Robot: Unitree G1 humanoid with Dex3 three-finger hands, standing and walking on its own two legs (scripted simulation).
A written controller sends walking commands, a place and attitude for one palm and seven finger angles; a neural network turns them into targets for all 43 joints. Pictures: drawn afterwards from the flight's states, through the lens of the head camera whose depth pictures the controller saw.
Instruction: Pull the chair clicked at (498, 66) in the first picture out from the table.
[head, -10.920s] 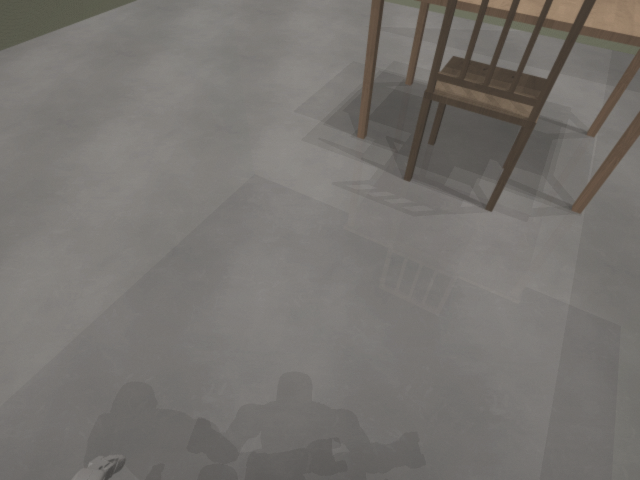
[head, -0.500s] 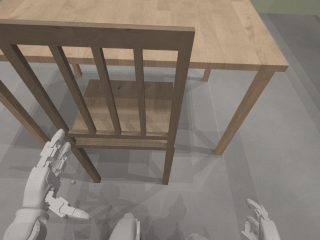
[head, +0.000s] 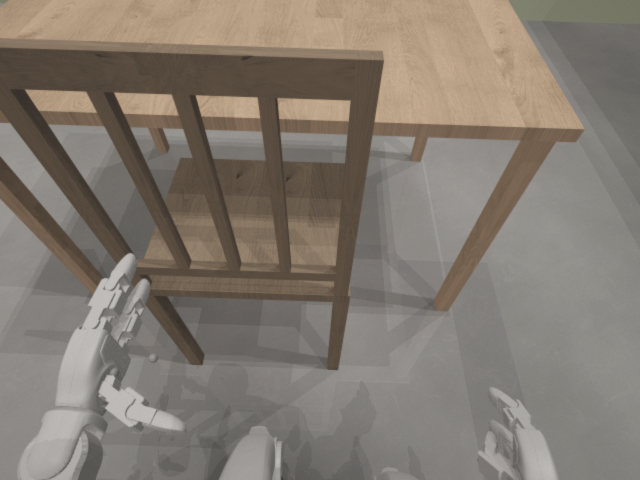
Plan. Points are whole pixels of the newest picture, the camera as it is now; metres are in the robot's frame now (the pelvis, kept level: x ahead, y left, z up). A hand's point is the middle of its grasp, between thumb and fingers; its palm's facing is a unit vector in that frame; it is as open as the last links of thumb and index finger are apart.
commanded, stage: aim the fingers beside a spindle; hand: left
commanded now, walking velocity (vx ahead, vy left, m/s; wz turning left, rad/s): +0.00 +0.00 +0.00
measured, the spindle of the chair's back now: (215, 200) +0.48 +0.18 +0.04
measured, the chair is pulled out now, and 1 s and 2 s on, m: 0.00 0.00 0.00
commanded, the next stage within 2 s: push the fingers through the gap in 1.82 s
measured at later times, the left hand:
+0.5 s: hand (191, 340) +0.28 +0.17 +0.03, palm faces -0.04 -1.00 -0.04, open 16.9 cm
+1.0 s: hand (215, 318) +0.31 +0.15 +0.01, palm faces -0.03 -1.00 -0.04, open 16.9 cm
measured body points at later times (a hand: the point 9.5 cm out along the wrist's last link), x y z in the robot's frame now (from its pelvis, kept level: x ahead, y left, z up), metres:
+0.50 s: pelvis -0.01 +0.01 -0.02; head +0.07 +0.01 +0.43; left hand +0.27 +0.22 +0.03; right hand +0.15 -0.24 -0.11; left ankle +0.08 +0.13 -0.66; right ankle -0.03 -0.12 -0.66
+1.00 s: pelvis -0.01 +0.00 -0.03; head +0.08 +0.00 +0.41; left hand +0.31 +0.20 +0.01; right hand +0.14 -0.26 -0.13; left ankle +0.08 +0.13 -0.66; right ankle -0.03 -0.12 -0.66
